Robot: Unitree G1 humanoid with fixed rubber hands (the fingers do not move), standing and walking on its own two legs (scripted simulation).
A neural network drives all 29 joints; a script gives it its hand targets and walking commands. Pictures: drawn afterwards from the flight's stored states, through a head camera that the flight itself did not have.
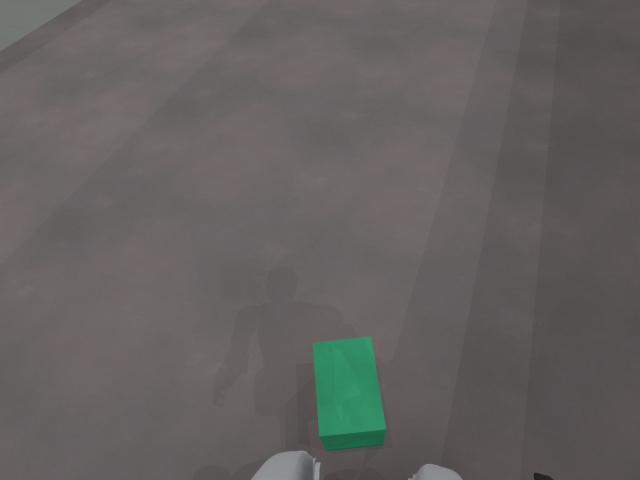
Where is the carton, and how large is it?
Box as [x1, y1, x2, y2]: [313, 336, 385, 450]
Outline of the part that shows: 370,336 313,343 319,436 327,450 380,445 383,442 385,424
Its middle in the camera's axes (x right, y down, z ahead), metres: +0.08 +0.44 +1.06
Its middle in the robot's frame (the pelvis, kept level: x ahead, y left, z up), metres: +0.38 +0.01 -0.65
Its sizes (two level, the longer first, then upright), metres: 0.230 0.159 0.227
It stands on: the floor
